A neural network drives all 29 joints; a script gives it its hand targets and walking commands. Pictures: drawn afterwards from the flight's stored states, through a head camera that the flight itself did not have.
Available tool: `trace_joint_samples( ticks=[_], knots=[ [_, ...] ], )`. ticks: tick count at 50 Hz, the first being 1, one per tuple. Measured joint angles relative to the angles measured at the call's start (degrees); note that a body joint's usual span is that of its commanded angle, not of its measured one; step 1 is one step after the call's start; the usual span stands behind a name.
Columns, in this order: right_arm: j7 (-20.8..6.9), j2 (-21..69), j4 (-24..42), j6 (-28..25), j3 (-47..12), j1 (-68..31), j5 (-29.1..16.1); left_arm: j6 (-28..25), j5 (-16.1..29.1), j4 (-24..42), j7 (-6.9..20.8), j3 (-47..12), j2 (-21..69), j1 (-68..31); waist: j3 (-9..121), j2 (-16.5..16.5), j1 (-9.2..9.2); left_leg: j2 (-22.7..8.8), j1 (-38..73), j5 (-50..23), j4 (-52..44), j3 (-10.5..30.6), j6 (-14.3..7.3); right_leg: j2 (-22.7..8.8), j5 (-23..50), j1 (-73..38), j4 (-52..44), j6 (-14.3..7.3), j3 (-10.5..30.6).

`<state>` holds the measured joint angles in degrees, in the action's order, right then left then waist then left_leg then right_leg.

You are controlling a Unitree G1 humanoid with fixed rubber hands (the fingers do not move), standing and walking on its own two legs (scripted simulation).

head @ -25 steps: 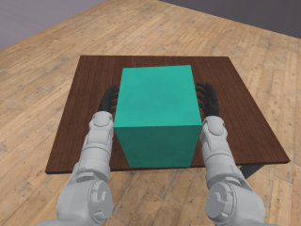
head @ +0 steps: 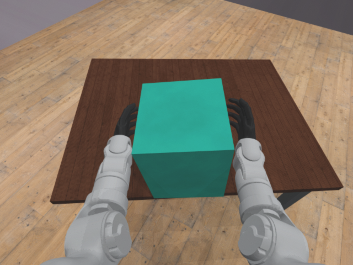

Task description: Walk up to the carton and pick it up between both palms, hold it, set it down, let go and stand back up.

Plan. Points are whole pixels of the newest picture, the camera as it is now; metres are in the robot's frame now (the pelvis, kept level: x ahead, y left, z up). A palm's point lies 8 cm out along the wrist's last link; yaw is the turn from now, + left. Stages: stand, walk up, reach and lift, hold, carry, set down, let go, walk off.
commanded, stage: set down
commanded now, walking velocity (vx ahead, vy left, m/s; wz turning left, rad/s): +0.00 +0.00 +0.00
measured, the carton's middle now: (185, 142) +0.41 -0.02 +0.00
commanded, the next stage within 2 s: none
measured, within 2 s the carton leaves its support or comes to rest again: rests again in 1.58 s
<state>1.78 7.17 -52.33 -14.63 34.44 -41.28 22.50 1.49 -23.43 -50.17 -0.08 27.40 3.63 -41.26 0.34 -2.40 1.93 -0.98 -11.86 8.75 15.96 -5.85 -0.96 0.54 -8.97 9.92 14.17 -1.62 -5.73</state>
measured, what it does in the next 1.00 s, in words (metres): stands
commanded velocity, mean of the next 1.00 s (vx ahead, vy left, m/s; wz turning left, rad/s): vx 0.00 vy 0.00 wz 0.00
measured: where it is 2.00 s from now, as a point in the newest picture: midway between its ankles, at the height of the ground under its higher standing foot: outside the picture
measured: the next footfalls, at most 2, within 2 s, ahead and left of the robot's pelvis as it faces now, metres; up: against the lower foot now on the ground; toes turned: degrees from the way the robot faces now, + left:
none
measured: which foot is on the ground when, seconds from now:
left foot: down 0.00-1.00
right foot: down 0.00-1.00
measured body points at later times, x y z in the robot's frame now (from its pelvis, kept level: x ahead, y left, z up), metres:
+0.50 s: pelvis -0.01 +0.00 +0.00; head +0.04 +0.02 +0.45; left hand +0.41 +0.14 +0.04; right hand +0.40 -0.16 +0.07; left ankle -0.01 +0.10 -0.75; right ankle -0.02 -0.10 -0.75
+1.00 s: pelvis +0.00 +0.00 +0.00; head +0.06 +0.02 +0.44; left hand +0.42 +0.12 +0.04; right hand +0.39 -0.17 +0.06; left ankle -0.01 +0.10 -0.75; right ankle -0.02 -0.10 -0.75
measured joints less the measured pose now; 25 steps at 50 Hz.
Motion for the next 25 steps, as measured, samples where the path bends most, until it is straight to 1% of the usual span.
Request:
trace_joint_samples(
  ticks=[12,25],
  knots=[
    [-0.28,0.33,0.03,-0.75,0.99,0.21,1.10,-1.90,-0.84,-0.79,-0.10,1.11,0.33,0.14,0.20,-0.24,-0.03,-0.08,-0.93,-0.20,0.10,-0.11,0.02,0.03,0.17,1.02,0.20,-0.09,0.03],
    [-1.35,1.13,1.59,-0.77,2.60,0.14,2.72,-2.75,-2.57,-0.03,0.71,3.37,1.20,-0.38,-0.79,-0.61,-0.14,0.04,-0.48,-0.73,-0.50,-0.44,-0.10,-0.10,0.40,1.03,0.36,-0.07,0.27]
  ],
)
